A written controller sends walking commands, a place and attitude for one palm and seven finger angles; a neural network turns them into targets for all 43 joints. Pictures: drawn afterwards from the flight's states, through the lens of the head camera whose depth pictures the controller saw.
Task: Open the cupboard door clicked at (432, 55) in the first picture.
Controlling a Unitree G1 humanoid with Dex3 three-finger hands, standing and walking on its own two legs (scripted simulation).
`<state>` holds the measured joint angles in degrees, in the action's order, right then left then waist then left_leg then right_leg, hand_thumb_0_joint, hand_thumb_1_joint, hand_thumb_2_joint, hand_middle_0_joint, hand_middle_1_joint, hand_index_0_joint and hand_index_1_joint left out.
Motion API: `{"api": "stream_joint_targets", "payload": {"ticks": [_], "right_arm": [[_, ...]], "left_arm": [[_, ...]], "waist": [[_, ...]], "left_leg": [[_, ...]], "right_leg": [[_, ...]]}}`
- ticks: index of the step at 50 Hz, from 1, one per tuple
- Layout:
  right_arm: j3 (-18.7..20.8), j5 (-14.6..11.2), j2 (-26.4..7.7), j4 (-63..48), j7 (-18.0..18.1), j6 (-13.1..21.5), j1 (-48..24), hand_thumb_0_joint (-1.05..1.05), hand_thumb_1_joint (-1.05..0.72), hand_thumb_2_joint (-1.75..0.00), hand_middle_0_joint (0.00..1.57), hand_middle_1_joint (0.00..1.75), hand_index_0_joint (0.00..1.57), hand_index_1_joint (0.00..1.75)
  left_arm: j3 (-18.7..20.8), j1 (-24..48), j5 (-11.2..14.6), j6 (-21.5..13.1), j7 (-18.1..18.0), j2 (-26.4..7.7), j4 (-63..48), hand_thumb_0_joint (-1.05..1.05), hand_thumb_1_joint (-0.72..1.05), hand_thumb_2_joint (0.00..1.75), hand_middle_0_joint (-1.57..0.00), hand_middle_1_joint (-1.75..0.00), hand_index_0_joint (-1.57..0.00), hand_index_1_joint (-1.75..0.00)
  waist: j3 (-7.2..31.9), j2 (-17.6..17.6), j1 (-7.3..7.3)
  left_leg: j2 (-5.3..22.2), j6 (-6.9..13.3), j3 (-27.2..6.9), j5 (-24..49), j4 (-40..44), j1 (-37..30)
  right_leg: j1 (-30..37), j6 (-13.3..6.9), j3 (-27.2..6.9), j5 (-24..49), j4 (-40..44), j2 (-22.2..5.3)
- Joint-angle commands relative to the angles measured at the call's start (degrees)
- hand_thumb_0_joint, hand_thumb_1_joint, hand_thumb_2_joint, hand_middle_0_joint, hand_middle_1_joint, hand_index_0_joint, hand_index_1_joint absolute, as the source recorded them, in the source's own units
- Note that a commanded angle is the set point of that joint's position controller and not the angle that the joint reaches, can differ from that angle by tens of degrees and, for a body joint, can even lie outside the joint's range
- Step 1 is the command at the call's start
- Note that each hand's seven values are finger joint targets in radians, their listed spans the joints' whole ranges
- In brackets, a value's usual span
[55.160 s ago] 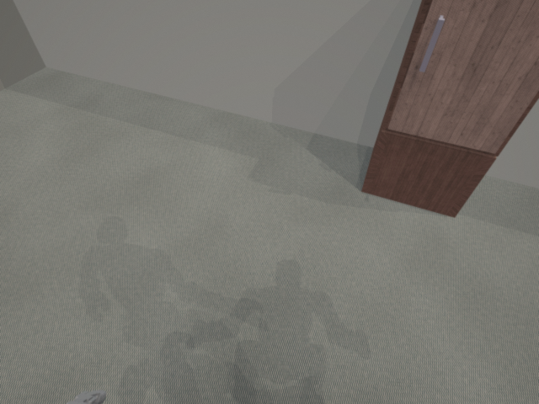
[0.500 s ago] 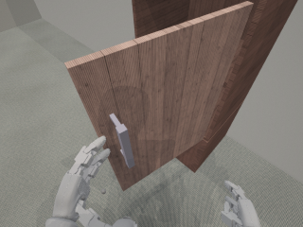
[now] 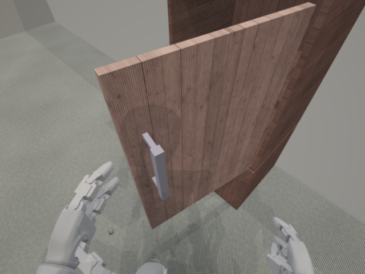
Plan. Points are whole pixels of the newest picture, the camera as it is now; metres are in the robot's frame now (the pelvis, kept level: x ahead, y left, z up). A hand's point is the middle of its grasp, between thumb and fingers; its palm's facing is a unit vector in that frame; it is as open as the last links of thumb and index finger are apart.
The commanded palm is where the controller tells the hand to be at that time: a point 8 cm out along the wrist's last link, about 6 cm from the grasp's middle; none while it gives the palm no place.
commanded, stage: draw the hand back to the body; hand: left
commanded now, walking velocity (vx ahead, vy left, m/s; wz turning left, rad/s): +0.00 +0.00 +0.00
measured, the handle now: (156, 169) +0.30 +0.08 +0.10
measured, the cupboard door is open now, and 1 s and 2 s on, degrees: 77 77 77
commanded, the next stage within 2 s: step back with the hand held close in 1.46 s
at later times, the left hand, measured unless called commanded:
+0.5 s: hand (58, 215) +0.18 +0.20 +0.15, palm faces +0.13 -0.96 -0.27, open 15.6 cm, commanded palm +0.15 +0.26 +0.17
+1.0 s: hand (10, 168) +0.22 +0.26 +0.21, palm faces +0.37 -0.83 -0.42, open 10.0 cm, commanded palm +0.18 +0.31 +0.23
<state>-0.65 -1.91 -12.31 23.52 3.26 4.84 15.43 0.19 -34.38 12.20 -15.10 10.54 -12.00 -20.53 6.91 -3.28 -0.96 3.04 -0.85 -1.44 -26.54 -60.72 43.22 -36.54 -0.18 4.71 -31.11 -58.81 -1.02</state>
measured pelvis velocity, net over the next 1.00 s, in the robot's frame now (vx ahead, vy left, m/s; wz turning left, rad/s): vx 0.03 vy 0.02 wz -0.04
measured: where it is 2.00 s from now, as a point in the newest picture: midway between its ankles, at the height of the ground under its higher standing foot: outside the picture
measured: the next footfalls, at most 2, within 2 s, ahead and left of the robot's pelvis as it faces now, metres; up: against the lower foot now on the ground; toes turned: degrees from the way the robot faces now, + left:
none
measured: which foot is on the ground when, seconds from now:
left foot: down 0.00-1.00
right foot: down 0.00-1.00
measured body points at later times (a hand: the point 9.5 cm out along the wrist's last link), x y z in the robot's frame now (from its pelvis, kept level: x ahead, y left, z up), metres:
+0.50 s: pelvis +0.01 +0.01 +0.03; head +0.00 +0.01 +0.48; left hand +0.17 +0.25 +0.17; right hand +0.20 -0.20 -0.02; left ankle +0.04 +0.13 -0.67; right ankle -0.01 -0.12 -0.67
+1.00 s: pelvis +0.03 +0.02 +0.07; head +0.02 +0.00 +0.52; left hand +0.20 +0.30 +0.24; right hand +0.22 -0.20 -0.01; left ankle +0.04 +0.13 -0.67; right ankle -0.01 -0.12 -0.67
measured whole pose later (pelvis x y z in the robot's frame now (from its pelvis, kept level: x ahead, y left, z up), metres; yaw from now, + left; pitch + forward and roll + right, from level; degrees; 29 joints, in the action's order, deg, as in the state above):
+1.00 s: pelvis +0.03 +0.02 +0.07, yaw -2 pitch -3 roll -1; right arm -2.7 -0.2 -12.4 34.1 5.1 6.1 11.7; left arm 16.3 -30.4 3.0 -2.0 -6.7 -20.1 -26.7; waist 0.0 -3.0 -4.1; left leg 1.3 0.6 3.3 -15.5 -28.7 10.4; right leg -5.0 1.8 1.2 -17.6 -25.5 -2.0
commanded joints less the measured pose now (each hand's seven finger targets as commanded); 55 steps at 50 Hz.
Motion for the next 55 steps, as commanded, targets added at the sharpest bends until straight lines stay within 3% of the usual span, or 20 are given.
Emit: {"api": "stream_joint_targets", "payload": {"ticks": [1,5,11,14,19,20,21,23,26,27,35,40,42,44,52,55], "right_arm": [[2.45,-0.56,-5.57,-10.28,0.61,2.99,-4.66,0.00,-0.90,-0.90,0.20,0.30,0.20,0.30],[1.92,-0.93,-5.73,-10.15,0.69,3.27,-5.50,0.00,-0.90,-0.90,0.20,0.30,0.20,0.30],[1.23,-1.15,-6.38,-9.19,1.21,4.76,-5.69,0.00,-0.90,-0.90,0.20,0.30,0.20,0.30],[1.06,-1.31,-6.58,-8.68,1.23,5.81,-5.83,0.00,-0.90,-0.90,0.20,0.30,0.20,0.30],[1.02,-1.56,-6.56,-7.73,1.03,6.99,-6.55,0.00,-0.90,-0.90,0.20,0.30,0.20,0.30],[0.85,-0.69,-6.12,-8.78,2.99,6.20,-6.68,0.00,-0.90,-0.90,0.20,0.30,0.20,0.30],[0.31,-0.14,-4.78,-7.75,3.68,5.81,-6.57,0.00,-0.90,-0.90,0.20,0.30,0.20,0.30],[0.06,0.00,-4.81,-6.34,3.86,4.93,-6.57,0.00,-0.90,-0.90,0.20,0.30,0.20,0.30],[-0.04,0.56,-5.57,-5.67,3.95,4.51,-7.20,0.00,-0.90,-0.90,0.20,0.30,0.20,0.30],[0.03,0.76,-5.81,-5.07,4.04,4.72,-7.43,0.00,-0.90,-0.90,0.20,0.30,0.20,0.30],[-0.18,1.32,-6.16,-2.04,3.69,5.54,-9.14,0.00,-0.90,-0.90,0.20,0.30,0.20,0.30],[0.17,1.54,-6.34,-0.48,2.89,5.53,-9.94,0.00,-0.90,-0.90,0.20,0.30,0.20,0.30],[0.53,1.62,-6.53,0.27,2.65,5.28,-10.16,0.00,-0.90,-0.90,0.20,0.30,0.20,0.30],[0.59,1.68,-6.46,0.50,2.41,4.90,-10.31,0.00,-0.90,-0.90,0.20,0.30,0.20,0.30],[1.24,1.76,-6.75,2.02,2.29,3.97,-11.48,0.00,-0.90,-0.90,0.20,0.30,0.20,0.30],[1.32,1.80,-6.56,2.48,2.01,4.02,-11.47,0.00,-0.90,-0.90,0.20,0.30,0.20,0.30]], "left_arm": [[6.64,-0.87,1.56,-1.81,-1.46,-5.96,-14.66,0.00,-0.50,0.30,-0.15,-0.30,-0.15,-0.30],[7.34,-2.09,3.27,0.75,0.10,-5.61,-14.64,0.00,-0.50,0.30,-0.15,-0.30,-0.15,-0.30],[10.00,1.70,4.74,2.56,1.80,-7.98,-16.41,0.00,-0.50,0.30,-0.15,-0.30,-0.15,-0.30],[11.17,2.14,5.39,3.16,2.47,-8.53,-17.34,0.00,-0.50,0.30,-0.15,-0.30,-0.15,-0.30],[13.86,1.06,6.26,5.58,3.59,-9.87,-17.34,0.00,-0.32,0.37,-0.16,-0.30,-0.16,-0.30],[16.17,3.60,-2.63,6.36,-5.47,-18.82,-24.52,0.00,-0.29,0.39,-0.16,-0.30,-0.16,-0.30],[14.40,-0.21,-3.44,8.21,-9.44,-13.51,-21.44,0.00,-0.26,0.40,-0.16,-0.30,-0.16,-0.30],[11.86,-1.61,-6.19,10.34,-13.43,-10.65,-18.84,0.00,-0.18,0.43,-0.16,-0.30,-0.16,-0.30],[11.92,0.82,-8.27,10.57,-16.09,-11.88,-20.80,0.00,-0.08,0.48,-0.16,-0.30,-0.16,-0.30],[12.75,1.13,-8.73,10.65,-16.79,-12.78,-20.48,0.00,-0.05,0.50,-0.17,-0.30,-0.17,-0.30],[15.28,4.26,-9.61,10.10,-18.53,-13.84,-20.63,0.00,0.23,0.62,-0.18,-0.30,-0.18,-0.30],[18.10,4.41,-9.43,9.75,-18.62,-14.75,-20.02,0.00,0.41,0.69,-0.18,-0.30,-0.18,-0.30],[20.14,4.41,-9.44,9.66,-18.74,-16.08,-18.72,0.00,0.48,0.72,-0.19,-0.30,-0.19,-0.30],[20.92,5.03,-9.16,9.73,-18.58,-15.81,-18.83,0.00,0.55,0.75,-0.19,-0.30,-0.19,-0.30],[25.67,11.56,-8.65,9.14,-18.73,-18.81,-17.43,0.00,0.83,0.87,-0.20,-0.30,-0.20,-0.30],[25.38,11.85,-8.46,8.85,-18.53,-17.49,-16.44,0.00,0.90,0.90,-0.20,-0.30,-0.20,-0.30]], "waist": [[6.63,1.33,-0.14],[4.85,1.42,-0.30],[2.61,0.96,0.14],[3.99,0.20,-0.38],[3.50,0.29,-1.15],[3.53,0.00,-4.00],[-0.35,0.41,-2.43],[-3.49,1.05,-1.75],[-2.68,-0.65,-1.66],[-2.30,0.22,-1.85],[-3.00,-0.79,-2.22],[-2.94,-1.19,-2.81],[-2.62,0.71,-3.19],[-2.83,-0.29,-3.13],[-3.96,-0.35,-3.23],[-3.46,-1.82,-3.11]], "left_leg": [[-3.00,2.18,-0.14,8.63,11.35,-10.78],[-3.06,2.15,-0.16,8.54,12.99,-11.59],[-2.92,2.25,-0.74,7.11,14.90,-13.59],[-2.94,2.11,-1.04,8.52,15.98,-15.74],[-2.98,2.14,-0.86,10.90,17.56,-17.40],[-2.46,1.84,0.82,9.26,19.98,-17.96],[-2.73,1.77,1.44,7.85,20.35,-18.59],[-2.22,1.94,1.62,7.86,21.41,-20.44],[-1.89,2.10,1.36,9.43,24.56,-24.39],[-1.85,2.21,1.29,10.31,25.47,-25.56],[-1.33,1.95,1.09,16.54,32.71,-32.32],[-0.96,1.69,1.47,21.80,35.33,-34.99],[-0.77,1.61,1.66,23.92,35.92,-35.62],[-0.88,1.63,2.28,26.09,36.32,-36.23],[-1.17,1.79,3.32,24.42,37.64,-38.32],[-1.27,1.83,3.55,26.11,37.89,-39.67]], "right_leg": [[2.14,-0.64,-0.85,12.93,11.97,3.06],[3.67,-0.40,-0.51,13.46,13.68,3.08],[4.14,-0.43,-0.36,11.33,16.19,3.22],[5.78,-0.55,0.03,12.98,16.48,3.27],[8.12,-0.45,0.41,16.04,17.91,3.21],[9.48,-1.22,-3.74,14.51,22.59,2.13],[8.75,-1.23,-3.69,12.36,24.93,1.70],[9.32,-0.95,-3.00,11.42,26.78,1.56],[12.26,-0.80,-2.35,13.00,28.15,1.28],[13.65,-0.82,-2.27,13.88,28.99,1.32],[21.37,-0.73,-1.68,19.57,32.33,1.18],[25.22,-0.71,-1.72,23.50,33.95,1.20],[26.87,-0.80,-1.77,25.21,34.77,1.39],[27.81,-0.61,-1.85,27.29,35.07,1.25],[29.12,-0.64,-2.43,27.48,38.15,1.39],[29.30,-0.52,-2.46,28.78,38.20,1.30]]}}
